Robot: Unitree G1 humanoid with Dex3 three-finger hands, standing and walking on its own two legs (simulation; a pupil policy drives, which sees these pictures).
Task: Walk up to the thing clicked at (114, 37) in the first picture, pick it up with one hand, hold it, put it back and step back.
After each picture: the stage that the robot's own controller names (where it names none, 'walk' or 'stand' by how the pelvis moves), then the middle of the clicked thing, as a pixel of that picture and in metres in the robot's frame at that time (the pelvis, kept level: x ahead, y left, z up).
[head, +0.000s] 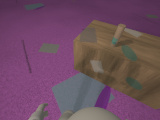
stand; (117, 36) +0.85 -0.25 +0.00
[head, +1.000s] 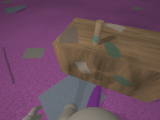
walk; (97, 33) +0.77 +0.00 +0.03
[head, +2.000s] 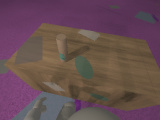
stand; (63, 49) +0.48 +0.24 +0.03
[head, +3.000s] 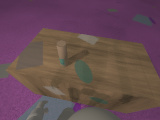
stand; (63, 55) +0.47 +0.23 +0.00
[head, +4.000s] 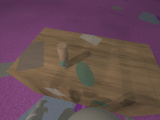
stand; (63, 57) +0.44 +0.22 +0.00
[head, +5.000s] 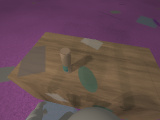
stand; (66, 62) +0.41 +0.19 +0.00
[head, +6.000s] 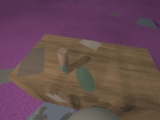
stand; (64, 62) +0.42 +0.22 +0.00
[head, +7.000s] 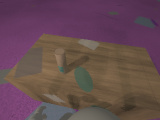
stand; (62, 62) +0.41 +0.23 +0.00
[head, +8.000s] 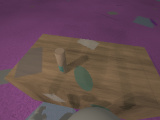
stand; (61, 62) +0.41 +0.23 +0.00
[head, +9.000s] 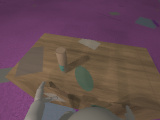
rise first; (62, 61) +0.41 +0.24 +0.00
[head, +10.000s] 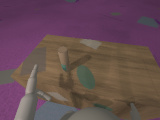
go down; (64, 60) +0.43 +0.23 +0.00
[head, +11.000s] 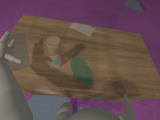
go down; (56, 54) +0.41 +0.21 +0.04
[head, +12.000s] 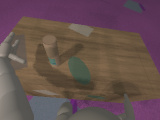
approach; (53, 53) +0.42 +0.22 +0.05
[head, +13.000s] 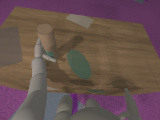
close in; (50, 46) +0.43 +0.23 +0.09
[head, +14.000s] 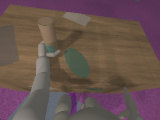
lift; (50, 40) +0.47 +0.22 +0.09
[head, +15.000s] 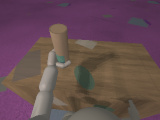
lift; (61, 50) +0.33 +0.16 +0.24
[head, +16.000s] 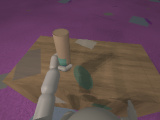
hold; (63, 53) +0.34 +0.16 +0.20
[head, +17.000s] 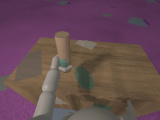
hold; (64, 54) +0.35 +0.16 +0.18
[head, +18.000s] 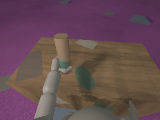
crouch; (64, 56) +0.35 +0.16 +0.17
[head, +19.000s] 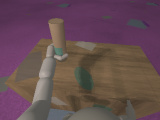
crouch; (59, 43) +0.39 +0.19 +0.24
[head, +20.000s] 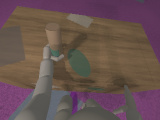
lower; (55, 45) +0.45 +0.20 +0.07
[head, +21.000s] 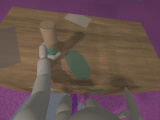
lower; (51, 43) +0.46 +0.21 +0.09
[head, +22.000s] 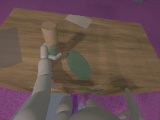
lower; (52, 44) +0.45 +0.21 +0.09
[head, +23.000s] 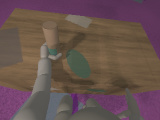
lower; (53, 43) +0.46 +0.21 +0.09
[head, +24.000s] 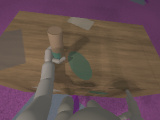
loosen; (57, 48) +0.43 +0.19 +0.08
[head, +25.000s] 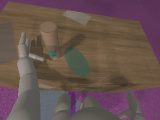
rise; (52, 44) +0.44 +0.20 +0.09
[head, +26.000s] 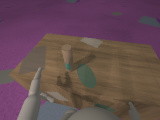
sink last; (68, 59) +0.43 +0.20 +0.03
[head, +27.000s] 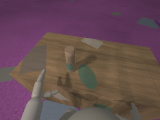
stand; (70, 60) +0.42 +0.19 +0.01
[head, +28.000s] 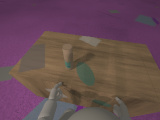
stand; (68, 58) +0.45 +0.19 +0.01
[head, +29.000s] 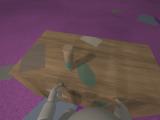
stand; (69, 59) +0.44 +0.19 +0.01
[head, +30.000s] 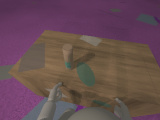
stand; (68, 58) +0.44 +0.19 +0.01
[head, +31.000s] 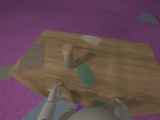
stand; (68, 58) +0.44 +0.19 +0.01
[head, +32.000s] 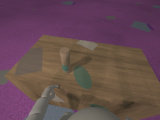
stand; (65, 61) +0.44 +0.20 +0.01
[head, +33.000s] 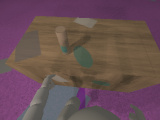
walk; (63, 42) +0.53 +0.22 +0.02
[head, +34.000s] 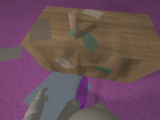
walk; (73, 26) +0.70 +0.19 +0.03
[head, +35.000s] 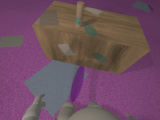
walk; (79, 15) +0.95 +0.20 +0.02
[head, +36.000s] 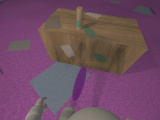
stand; (79, 19) +1.02 +0.20 +0.01
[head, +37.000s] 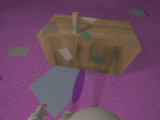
stand; (75, 23) +1.02 +0.24 +0.00
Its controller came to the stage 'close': yes
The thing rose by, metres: 0.25
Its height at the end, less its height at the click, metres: +0.00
